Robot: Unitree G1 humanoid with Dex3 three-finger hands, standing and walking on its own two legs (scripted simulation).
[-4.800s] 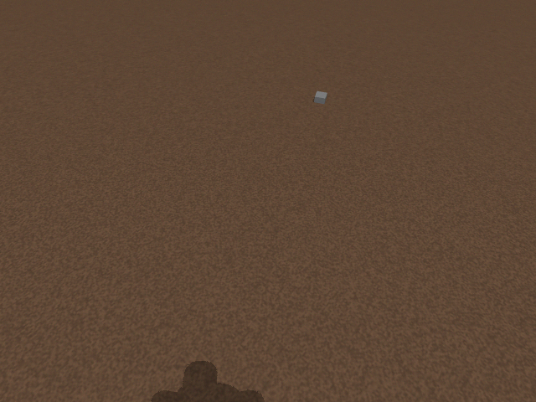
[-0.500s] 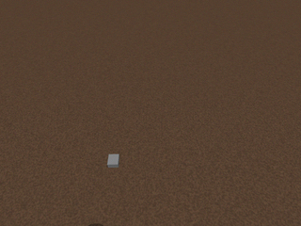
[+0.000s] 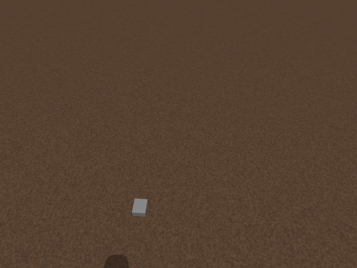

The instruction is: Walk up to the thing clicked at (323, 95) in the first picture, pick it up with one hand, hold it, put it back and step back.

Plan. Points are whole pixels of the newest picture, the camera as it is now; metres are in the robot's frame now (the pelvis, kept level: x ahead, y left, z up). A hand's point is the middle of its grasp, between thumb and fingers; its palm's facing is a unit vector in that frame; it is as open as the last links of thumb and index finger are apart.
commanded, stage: walk up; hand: left
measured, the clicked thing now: (140, 207) +0.63 +0.22 -0.75
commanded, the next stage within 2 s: none
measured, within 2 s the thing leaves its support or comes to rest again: neither
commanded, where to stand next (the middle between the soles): +0.24 +0.00 m, yaw -2 degrees
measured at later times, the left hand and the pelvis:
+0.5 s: hand (57, 265) +0.19 +0.30 -0.14, palm faces -0.09 -0.92 -0.38, open 7.4 cm; pelvis +0.13 +0.03 +0.00, yaw -2 degrees
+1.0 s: hand (78, 243) +0.25 +0.27 -0.16, palm faces -0.01 -0.95 -0.30, open 7.4 cm; pelvis +0.17 +0.02 +0.00, yaw +0 degrees
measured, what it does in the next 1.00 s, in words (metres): walks ahead: left foot, then right foot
